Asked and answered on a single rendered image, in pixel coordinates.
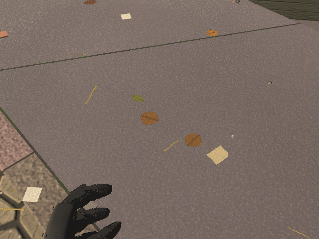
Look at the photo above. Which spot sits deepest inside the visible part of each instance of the robot left hand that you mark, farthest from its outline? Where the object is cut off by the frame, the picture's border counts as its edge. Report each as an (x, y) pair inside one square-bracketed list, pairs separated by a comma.
[(66, 221)]

